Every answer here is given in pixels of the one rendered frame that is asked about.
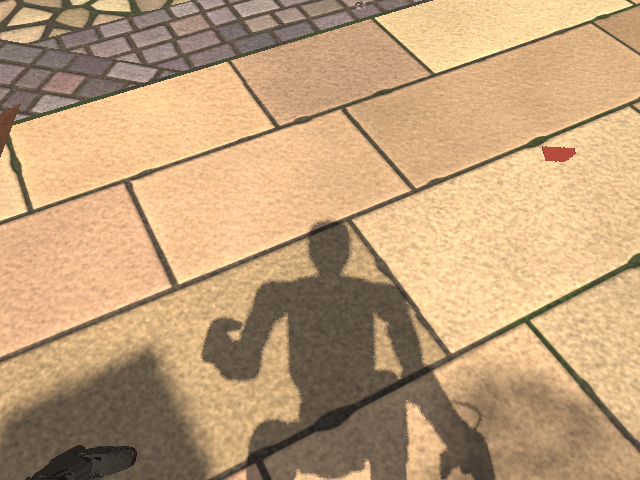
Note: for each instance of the robot left hand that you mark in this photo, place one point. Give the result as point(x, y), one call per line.
point(79, 463)

